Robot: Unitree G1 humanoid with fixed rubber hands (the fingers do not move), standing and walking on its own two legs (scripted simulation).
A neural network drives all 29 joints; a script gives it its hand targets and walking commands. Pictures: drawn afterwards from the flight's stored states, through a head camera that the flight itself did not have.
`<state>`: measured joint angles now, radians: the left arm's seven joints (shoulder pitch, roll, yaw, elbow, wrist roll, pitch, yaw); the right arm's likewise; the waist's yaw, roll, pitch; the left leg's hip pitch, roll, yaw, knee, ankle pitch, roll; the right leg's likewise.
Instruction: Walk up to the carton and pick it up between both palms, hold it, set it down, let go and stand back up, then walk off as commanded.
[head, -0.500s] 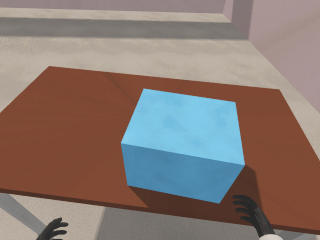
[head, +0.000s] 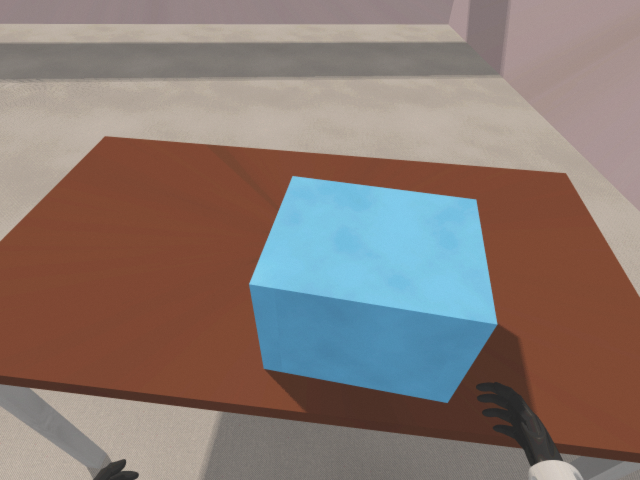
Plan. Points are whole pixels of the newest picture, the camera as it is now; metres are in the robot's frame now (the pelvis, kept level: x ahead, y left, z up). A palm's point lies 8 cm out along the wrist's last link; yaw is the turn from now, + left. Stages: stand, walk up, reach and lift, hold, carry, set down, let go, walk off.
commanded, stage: stand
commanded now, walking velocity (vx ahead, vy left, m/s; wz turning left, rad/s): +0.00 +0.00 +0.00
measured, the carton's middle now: (367, 286) +0.41 -0.05 +0.01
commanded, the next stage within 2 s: walk off in 1.86 s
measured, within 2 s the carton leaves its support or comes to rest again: neither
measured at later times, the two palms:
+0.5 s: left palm out of the picture +0.11 +0.29 -0.09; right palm (538, 445) +0.21 -0.26 -0.02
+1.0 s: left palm out of the picture +0.10 +0.29 -0.09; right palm (540, 442) +0.21 -0.26 -0.02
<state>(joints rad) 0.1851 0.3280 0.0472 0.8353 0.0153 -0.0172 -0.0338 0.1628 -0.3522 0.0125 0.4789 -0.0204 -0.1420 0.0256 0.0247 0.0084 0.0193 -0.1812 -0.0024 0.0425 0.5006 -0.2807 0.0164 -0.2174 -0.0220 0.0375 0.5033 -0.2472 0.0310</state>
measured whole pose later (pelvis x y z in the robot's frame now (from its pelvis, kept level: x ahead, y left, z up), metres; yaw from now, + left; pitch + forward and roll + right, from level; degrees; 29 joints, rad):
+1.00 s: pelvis +0.00 +0.00 +0.01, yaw -1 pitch -2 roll +0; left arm 0.13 0.34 0.04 0.96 0.01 -0.02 -0.03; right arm 0.08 -0.35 0.02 0.60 -0.02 -0.15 0.02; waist 0.03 0.00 0.01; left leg -0.14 0.00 0.05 0.41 -0.24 0.01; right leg -0.19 -0.02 0.05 0.42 -0.20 0.03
